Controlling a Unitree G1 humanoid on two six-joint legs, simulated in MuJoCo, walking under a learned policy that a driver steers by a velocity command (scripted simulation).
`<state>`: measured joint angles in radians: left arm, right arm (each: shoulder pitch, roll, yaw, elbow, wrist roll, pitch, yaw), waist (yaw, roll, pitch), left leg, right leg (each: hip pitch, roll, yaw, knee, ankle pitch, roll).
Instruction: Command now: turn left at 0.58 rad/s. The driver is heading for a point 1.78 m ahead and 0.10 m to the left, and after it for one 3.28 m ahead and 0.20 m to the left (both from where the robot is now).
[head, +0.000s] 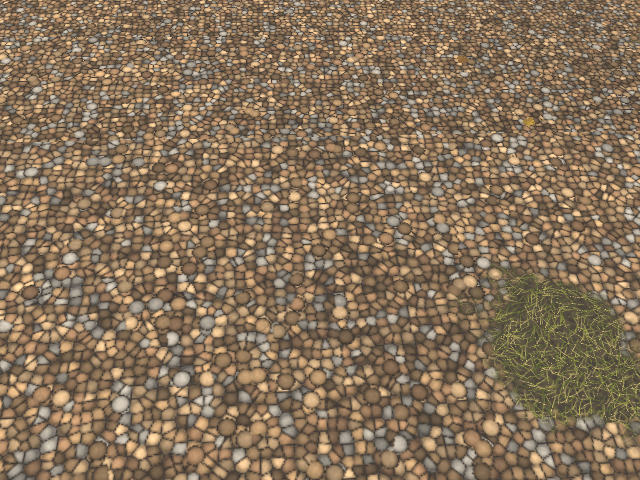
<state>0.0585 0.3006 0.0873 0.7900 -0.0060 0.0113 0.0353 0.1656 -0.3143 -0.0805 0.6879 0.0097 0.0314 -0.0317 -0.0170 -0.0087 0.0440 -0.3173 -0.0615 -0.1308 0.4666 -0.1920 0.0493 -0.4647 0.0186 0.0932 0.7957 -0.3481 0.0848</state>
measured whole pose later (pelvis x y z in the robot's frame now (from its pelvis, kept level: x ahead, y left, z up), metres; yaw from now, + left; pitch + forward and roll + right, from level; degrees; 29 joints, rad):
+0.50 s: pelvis +0.00 -0.01 +0.00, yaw +15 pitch +1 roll +0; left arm 0.16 0.29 0.07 0.79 -0.02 0.02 0.02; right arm 0.16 -0.30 -0.07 0.64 0.01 0.06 0.00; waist 0.03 0.00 0.07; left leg -0.31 0.01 -0.01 0.61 -0.31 -0.05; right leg -0.22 -0.07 -0.07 0.47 -0.26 0.02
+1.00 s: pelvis +0.00 +0.00 -0.01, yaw +17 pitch -1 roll +0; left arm 0.19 0.26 0.03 0.91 0.01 0.00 0.01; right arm 0.15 -0.24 -0.03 0.81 -0.02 0.02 -0.01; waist 0.01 0.02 0.04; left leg -0.21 -0.03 -0.02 0.49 -0.25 0.01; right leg -0.18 -0.04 0.00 0.50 -0.29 0.03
